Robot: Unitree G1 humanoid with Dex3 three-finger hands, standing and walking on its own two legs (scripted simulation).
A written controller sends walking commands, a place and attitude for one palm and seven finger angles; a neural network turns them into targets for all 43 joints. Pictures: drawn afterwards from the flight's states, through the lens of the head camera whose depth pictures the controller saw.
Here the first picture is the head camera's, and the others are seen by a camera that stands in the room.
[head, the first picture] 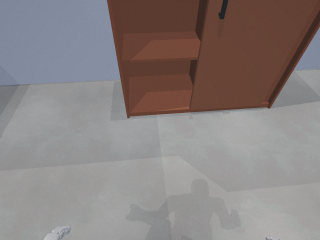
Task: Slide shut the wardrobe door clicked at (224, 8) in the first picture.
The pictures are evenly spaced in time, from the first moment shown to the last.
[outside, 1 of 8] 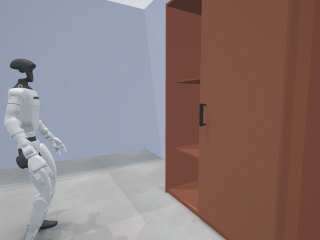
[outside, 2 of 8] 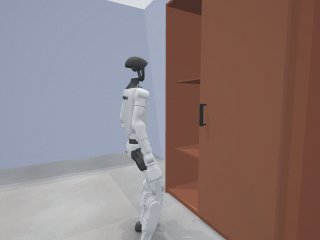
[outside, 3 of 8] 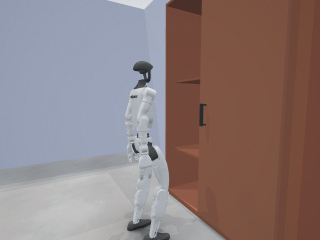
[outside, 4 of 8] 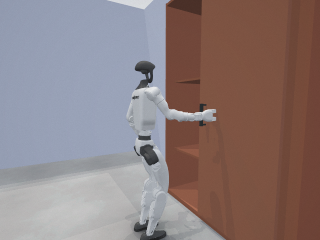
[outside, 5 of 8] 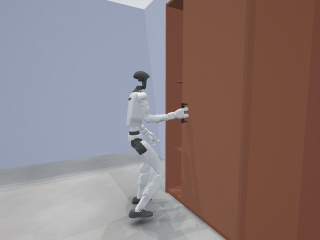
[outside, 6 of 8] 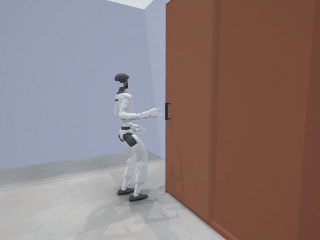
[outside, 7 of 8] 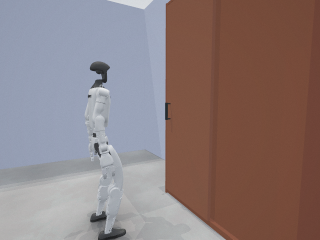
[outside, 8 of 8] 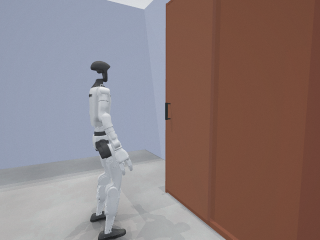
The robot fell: no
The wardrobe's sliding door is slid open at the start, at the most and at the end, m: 0.53 0.53 0.00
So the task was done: yes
